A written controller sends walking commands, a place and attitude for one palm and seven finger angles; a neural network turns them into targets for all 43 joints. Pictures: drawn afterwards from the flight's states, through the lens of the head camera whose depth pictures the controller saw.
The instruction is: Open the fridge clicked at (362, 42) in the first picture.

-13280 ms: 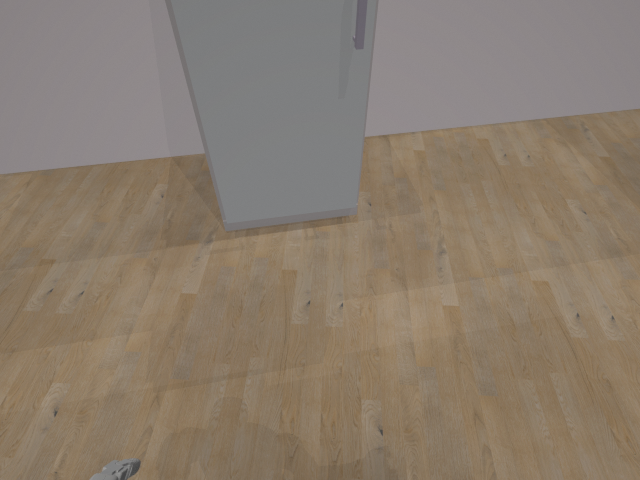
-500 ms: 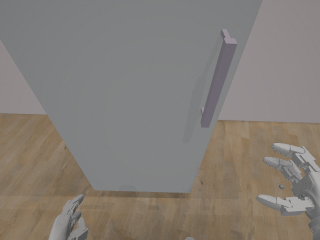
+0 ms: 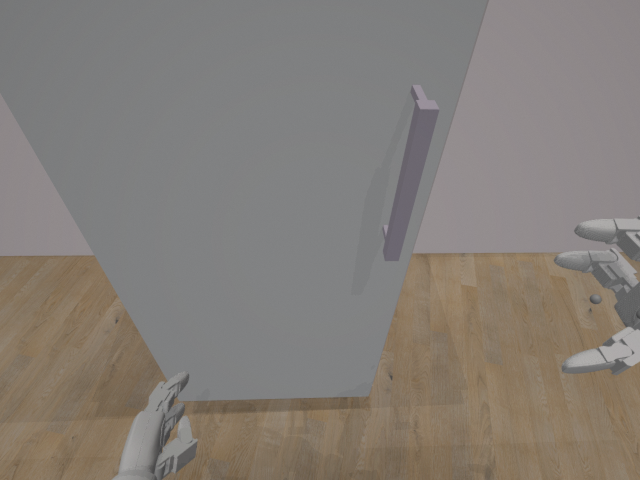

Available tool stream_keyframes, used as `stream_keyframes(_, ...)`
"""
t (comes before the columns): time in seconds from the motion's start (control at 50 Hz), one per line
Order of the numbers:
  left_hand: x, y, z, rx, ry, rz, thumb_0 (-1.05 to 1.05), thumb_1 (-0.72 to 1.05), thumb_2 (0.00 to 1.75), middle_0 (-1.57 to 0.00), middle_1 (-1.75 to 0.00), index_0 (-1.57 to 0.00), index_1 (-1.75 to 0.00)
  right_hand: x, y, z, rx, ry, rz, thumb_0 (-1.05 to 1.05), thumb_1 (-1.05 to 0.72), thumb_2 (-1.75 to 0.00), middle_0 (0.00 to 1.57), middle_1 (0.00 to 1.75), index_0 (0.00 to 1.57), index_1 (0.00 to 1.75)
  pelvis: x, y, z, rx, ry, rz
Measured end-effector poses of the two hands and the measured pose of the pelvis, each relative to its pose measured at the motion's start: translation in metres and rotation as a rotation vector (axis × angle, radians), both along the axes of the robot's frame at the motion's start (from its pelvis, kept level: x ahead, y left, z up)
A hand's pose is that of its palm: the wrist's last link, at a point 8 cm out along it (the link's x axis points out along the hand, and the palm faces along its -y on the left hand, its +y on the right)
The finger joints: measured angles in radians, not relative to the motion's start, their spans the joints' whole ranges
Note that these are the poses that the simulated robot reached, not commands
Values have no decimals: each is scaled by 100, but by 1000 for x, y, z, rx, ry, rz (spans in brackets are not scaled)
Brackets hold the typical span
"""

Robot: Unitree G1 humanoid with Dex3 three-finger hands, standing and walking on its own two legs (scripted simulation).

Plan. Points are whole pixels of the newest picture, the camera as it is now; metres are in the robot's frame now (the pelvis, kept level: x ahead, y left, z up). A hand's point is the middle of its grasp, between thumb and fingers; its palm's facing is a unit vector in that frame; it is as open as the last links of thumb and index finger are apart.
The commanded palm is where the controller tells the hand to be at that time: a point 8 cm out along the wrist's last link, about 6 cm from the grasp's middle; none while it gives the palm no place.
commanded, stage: raise the hand to about handle height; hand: right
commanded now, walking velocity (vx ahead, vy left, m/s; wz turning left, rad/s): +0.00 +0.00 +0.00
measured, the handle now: (402, 183) +0.46 -0.11 +0.15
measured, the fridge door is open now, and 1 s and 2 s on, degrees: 0 0 0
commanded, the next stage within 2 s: move the hooked fingers beside the handle in 0.58 s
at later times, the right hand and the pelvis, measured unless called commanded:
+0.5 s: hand (573, 269) +0.29 -0.26 +0.17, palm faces +0.04 +0.99 -0.10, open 14.0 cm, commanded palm +0.26 -0.30 +0.18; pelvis +0.02 +0.02 +0.00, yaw +1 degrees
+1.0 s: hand (544, 254) +0.32 -0.24 +0.16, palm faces +0.00 +1.00 -0.06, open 14.0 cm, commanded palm +0.30 -0.29 +0.18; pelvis +0.03 +0.01 +0.00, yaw +1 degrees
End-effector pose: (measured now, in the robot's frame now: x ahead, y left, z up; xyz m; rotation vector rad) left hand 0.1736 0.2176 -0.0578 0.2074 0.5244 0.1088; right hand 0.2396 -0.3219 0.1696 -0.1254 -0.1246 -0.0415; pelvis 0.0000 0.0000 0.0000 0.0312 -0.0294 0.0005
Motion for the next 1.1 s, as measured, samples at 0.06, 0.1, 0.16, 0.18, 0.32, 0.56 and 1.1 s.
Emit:
stream_keyframes(0.06, -4, 5, -2, -6, 10, 8, 2, 90, 90, -21, -30, -21, -30, 4, -4, 14, -5, -17, -6, -1, 49, -31, 30, 119, 30, 119, 0, 4, 1, -2, -7, -2)
stream_keyframes(0.1, -6, 9, -3, -11, 14, 16, 2, 90, 90, -21, -30, -21, -30, 8, -7, 18, -3, 11, -9, -1, 50, -30, 30, 119, 30, 120, 0, 6, 2, -3, -8, -3)
stream_keyframes(0.16, -9, 16, -6, -18, 20, 28, 2, 90, 90, -21, -30, -21, -30, 15, -6, 16, 7, 71, 0, -1, 50, -30, 30, 120, 30, 120, 0, 8, 3, -5, -3, -2)
stream_keyframes(0.18, -9, 19, -6, -19, 23, 32, 2, 90, 90, -21, -30, -21, -30, 17, -5, 13, 14, 90, 8, -1, 50, -30, 30, 120, 30, 120, 1, 9, 3, -6, 0, 0)
stream_keyframes(0.32, -9, 36, -5, -3, 27, 58, 2, 90, 90, -20, -30, -21, -30, 22, 14, -2, 33, 87, 44, -1, 50, -30, 30, 120, 30, 120, 7, 14, 2, -11, 8, 13)
stream_keyframes(0.56, 12, 37, -2, -12, 5, 56, 2, 90, 90, -20, -30, -20, -30, 36, 13, 7, 26, 78, 10, -1, 50, -30, 30, 120, 30, 120, 20, 18, 3, -20, 13, 15)
stream_keyframes(1.1, 15, 29, -5, -18, 52, 76, 2, 90, 90, -20, -30, -21, -30, 70, 26, -1, 65, 79, 38, -1, 50, -30, 30, 120, 30, 120, 26, 12, 3, -21, 30, 21)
